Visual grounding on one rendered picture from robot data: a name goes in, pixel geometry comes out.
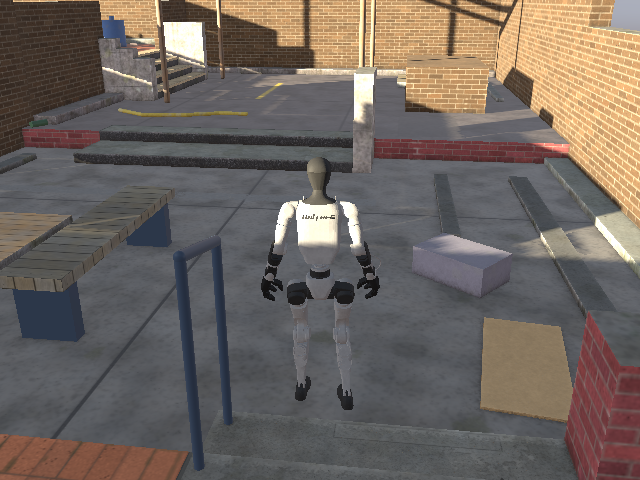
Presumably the right robot hand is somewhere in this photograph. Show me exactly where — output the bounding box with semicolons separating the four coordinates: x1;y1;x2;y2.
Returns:
357;276;380;299

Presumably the right robot upper arm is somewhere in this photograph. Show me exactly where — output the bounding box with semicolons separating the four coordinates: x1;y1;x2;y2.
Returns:
340;201;366;256

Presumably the left robot hand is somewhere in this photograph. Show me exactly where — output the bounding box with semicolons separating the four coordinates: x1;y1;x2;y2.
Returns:
261;276;283;301

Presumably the left robot forearm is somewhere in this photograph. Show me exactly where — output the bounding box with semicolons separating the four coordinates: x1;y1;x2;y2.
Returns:
263;240;283;281

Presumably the right robot forearm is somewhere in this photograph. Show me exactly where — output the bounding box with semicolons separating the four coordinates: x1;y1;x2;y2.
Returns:
356;241;377;280

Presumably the humanoid robot head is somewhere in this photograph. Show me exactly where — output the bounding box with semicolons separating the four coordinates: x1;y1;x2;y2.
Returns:
302;157;336;205

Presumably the left robot shin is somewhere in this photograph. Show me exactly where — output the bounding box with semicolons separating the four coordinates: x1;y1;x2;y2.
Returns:
293;325;309;388

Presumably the left robot upper arm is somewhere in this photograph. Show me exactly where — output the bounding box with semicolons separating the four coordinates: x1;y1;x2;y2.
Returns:
272;201;299;255

